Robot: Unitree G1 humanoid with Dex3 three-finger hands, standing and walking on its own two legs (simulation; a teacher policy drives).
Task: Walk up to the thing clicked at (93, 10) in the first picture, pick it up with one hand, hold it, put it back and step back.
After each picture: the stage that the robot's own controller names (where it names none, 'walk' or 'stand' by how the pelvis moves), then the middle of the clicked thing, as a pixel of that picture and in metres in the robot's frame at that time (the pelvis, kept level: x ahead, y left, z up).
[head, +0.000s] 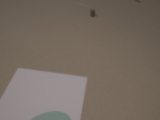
stand; (92, 12) +2.09 -0.13 -0.72
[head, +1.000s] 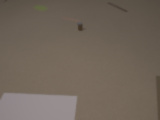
walk; (80, 26) +1.95 +0.18 -0.71
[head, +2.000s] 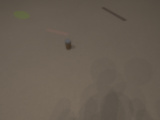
walk; (68, 44) +1.37 +0.29 -0.72
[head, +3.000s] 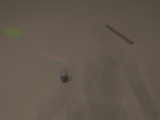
walk; (63, 76) +0.90 +0.26 -0.72
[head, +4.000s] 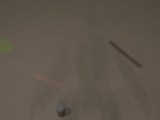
walk; (60, 110) +0.55 +0.22 -0.70
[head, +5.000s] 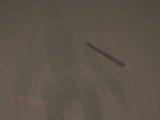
stand; out of the picture +0.36 +0.23 -0.70
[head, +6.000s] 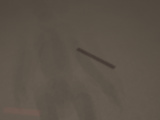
stand; out of the picture +0.32 +0.27 -0.72
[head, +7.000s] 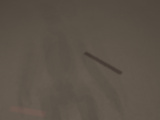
stand; out of the picture +0.34 +0.24 -0.73
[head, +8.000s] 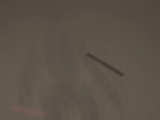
stand; out of the picture +0.33 +0.23 -0.73
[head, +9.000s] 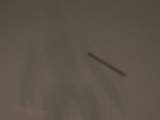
stand; out of the picture +0.33 +0.23 -0.73
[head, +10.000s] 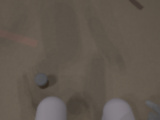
go down; (42, 81) +0.41 +0.21 -0.44
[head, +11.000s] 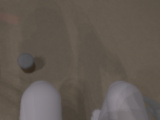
go down; (27, 64) +0.44 +0.24 -0.31
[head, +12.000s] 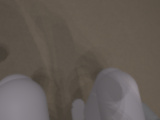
close in; out of the picture +0.42 +0.27 -0.24
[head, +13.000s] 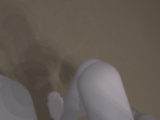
close; out of the picture +0.41 +0.29 -0.22
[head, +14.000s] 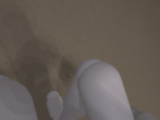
lift; out of the picture +0.40 +0.27 -0.23
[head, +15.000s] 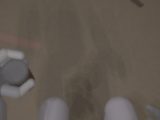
lift; (20, 77) +0.34 +0.21 -0.01
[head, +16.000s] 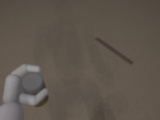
hold; (35, 90) +0.32 +0.18 +0.01
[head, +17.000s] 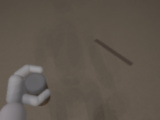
hold; (38, 90) +0.33 +0.17 +0.01
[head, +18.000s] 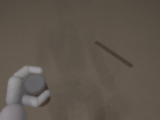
hold; (38, 90) +0.32 +0.17 +0.01
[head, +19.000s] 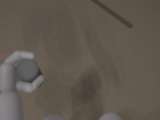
crouch; (31, 75) +0.38 +0.18 -0.05
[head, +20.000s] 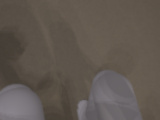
lower; out of the picture +0.47 +0.28 -0.12
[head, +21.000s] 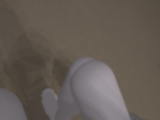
lower; out of the picture +0.43 +0.29 -0.23
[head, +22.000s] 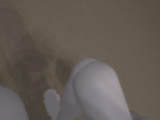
lower; out of the picture +0.43 +0.30 -0.23
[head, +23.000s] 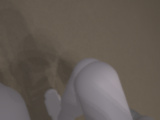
lower; out of the picture +0.43 +0.30 -0.23
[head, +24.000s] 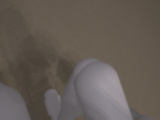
lower; out of the picture +0.43 +0.30 -0.23
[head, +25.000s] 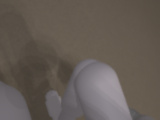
open; out of the picture +0.43 +0.30 -0.23
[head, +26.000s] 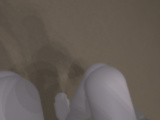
stand; out of the picture +0.43 +0.29 -0.24
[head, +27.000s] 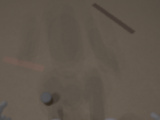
stand; (47, 99) +0.42 +0.21 -0.56
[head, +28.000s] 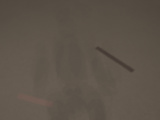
stand; out of the picture +0.40 +0.20 -0.67
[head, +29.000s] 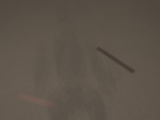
stand; out of the picture +0.39 +0.20 -0.67
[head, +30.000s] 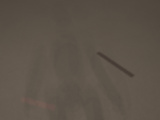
stand; out of the picture +0.39 +0.19 -0.71
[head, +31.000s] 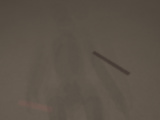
stand; out of the picture +0.39 +0.23 -0.72
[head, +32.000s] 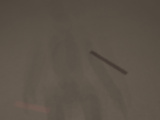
stand; out of the picture +0.36 +0.24 -0.72
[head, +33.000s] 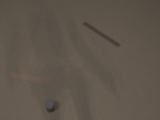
walk; (50, 106) +0.45 +0.20 -0.71
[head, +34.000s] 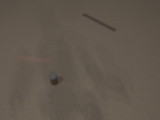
walk; (53, 79) +0.73 +0.29 -0.69
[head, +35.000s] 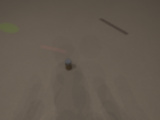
stand; (68, 64) +1.05 +0.20 -0.70
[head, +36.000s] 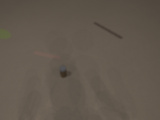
stand; (63, 71) +0.98 +0.22 -0.72
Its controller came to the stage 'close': yes
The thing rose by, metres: 0.72
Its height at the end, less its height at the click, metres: +0.00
